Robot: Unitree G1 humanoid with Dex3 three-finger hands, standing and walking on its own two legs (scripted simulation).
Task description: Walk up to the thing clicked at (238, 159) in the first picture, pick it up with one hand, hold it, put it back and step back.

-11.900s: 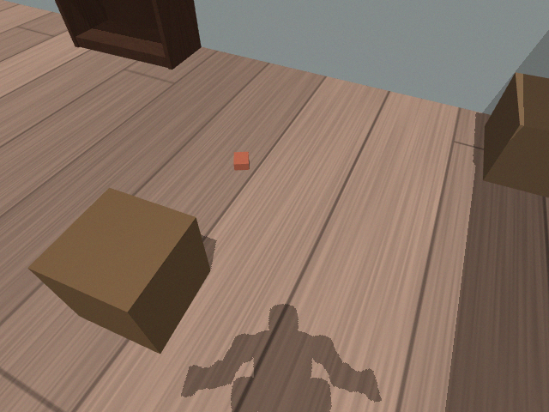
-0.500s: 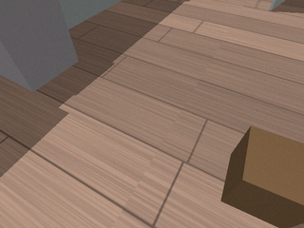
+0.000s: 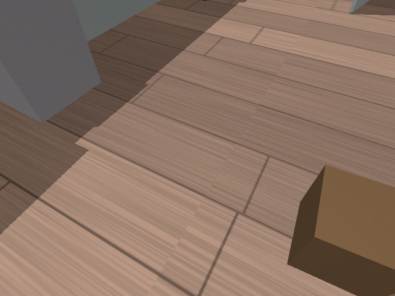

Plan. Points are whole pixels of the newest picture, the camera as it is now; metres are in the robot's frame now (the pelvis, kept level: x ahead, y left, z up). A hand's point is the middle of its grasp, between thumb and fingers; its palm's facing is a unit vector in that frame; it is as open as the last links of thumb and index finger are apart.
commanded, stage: stand
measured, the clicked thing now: out of the picture +0.15 -1.41 -0.76
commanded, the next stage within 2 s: walk up in 1.58 s
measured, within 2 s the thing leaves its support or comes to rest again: neither
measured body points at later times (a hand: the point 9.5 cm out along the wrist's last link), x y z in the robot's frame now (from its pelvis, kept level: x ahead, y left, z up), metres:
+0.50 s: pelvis +0.00 -0.01 +0.00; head +0.01 -0.01 +0.45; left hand +0.08 +0.30 -0.13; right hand +0.08 -0.30 -0.14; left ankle -0.01 +0.15 -0.75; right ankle -0.01 -0.11 -0.75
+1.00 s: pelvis +0.00 +0.00 +0.00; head +0.01 +0.00 +0.45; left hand +0.08 +0.30 -0.13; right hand +0.06 -0.30 -0.14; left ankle -0.01 +0.15 -0.75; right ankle -0.01 -0.11 -0.75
